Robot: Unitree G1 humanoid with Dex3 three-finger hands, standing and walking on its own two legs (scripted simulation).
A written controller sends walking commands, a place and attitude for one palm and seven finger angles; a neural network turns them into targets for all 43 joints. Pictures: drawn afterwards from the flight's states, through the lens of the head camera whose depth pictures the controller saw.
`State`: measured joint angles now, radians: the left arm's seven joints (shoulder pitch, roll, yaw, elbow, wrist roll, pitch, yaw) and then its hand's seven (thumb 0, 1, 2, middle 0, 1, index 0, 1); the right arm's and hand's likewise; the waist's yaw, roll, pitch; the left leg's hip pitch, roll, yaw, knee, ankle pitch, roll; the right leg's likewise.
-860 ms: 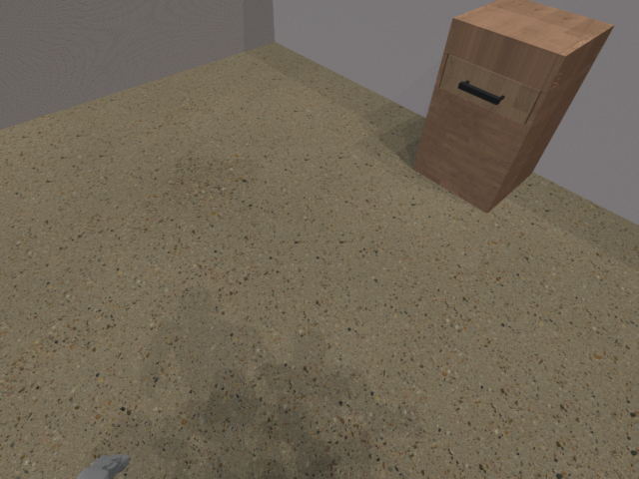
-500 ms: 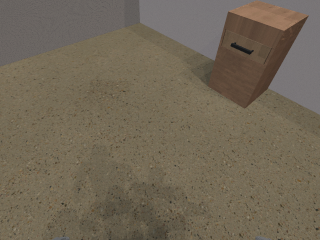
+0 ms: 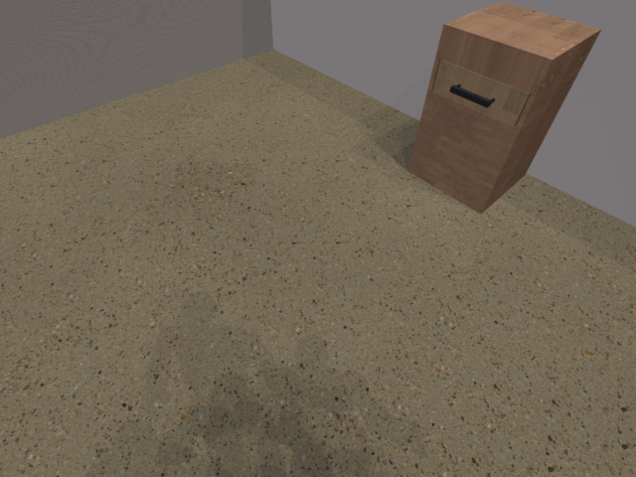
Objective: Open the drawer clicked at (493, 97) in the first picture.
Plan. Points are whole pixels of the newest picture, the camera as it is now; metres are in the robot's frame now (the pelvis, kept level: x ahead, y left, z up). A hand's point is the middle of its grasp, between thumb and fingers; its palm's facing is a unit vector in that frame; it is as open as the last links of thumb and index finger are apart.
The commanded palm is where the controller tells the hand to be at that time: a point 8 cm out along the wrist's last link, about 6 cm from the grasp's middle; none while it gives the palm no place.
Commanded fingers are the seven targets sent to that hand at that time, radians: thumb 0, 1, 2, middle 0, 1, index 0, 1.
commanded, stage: look at it before walking up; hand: left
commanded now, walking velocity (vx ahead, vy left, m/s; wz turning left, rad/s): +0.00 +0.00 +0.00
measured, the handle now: (472, 94) +1.54 -0.54 -0.25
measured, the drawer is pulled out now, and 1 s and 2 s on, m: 0.00 0.00 0.00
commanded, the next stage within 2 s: walk to a spot facing it in 0.58 s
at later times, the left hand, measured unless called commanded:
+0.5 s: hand out of the picture +0.07 +0.24 -0.16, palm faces -0.03 -0.94 -0.33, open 7.4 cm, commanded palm none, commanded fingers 0.00 0.90 0.90 -0.20 -0.30 -0.20 -0.30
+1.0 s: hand out of the picture +0.06 +0.19 -0.19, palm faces -0.04 -0.98 -0.21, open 7.4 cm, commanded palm none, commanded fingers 0.00 0.90 0.90 -0.20 -0.30 -0.20 -0.30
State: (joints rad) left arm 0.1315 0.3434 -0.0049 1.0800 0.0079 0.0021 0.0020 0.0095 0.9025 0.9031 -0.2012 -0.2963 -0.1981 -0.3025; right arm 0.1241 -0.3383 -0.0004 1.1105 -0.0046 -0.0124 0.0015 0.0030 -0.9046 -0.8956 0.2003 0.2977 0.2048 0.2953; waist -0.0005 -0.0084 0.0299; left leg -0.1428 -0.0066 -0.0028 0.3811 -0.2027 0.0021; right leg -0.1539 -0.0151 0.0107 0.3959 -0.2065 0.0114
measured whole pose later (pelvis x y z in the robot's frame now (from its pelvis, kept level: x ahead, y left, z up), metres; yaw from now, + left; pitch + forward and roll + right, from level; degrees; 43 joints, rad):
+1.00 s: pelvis +0.06 -0.01 -0.02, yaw -4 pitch +0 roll +1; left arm 0.33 0.23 0.01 1.10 0.02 0.01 -0.02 0.01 0.91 0.90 -0.20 -0.30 -0.20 -0.30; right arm 0.29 -0.21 0.00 1.12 -0.02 -0.02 0.00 0.00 -0.91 -0.90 0.20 0.30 0.20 0.30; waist 0.01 -0.02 -0.02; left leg -0.14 0.02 0.06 0.53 -0.39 -0.01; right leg -0.22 0.00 0.03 0.62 -0.39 -0.02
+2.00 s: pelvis +0.50 -0.03 -0.01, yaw -12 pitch +1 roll +0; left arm 0.12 0.16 0.06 1.02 0.03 0.01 -0.02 0.01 0.91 0.90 -0.19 -0.30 -0.19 -0.30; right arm 0.49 -0.10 -0.03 1.16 -0.02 -0.09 -0.02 0.00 -0.91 -0.90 0.20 0.30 0.20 0.29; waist -0.08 -0.01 0.06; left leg 0.07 0.01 0.25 0.30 -0.38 0.02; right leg -0.51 -0.09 -0.11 0.66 -0.19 -0.02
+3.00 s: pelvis +0.84 -0.13 -0.02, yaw -25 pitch -1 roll +2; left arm 0.19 0.17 0.07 0.95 0.02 0.01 0.01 0.01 0.91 0.90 -0.20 -0.30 -0.19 -0.30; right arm 0.19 -0.22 -0.07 1.01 -0.01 0.04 -0.02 0.00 -0.92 -0.90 0.20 0.30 0.20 0.29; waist 0.01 0.06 0.10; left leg -0.40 0.13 0.14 1.07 -0.51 -0.07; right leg -0.38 -0.03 -0.11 0.65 -0.26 -0.08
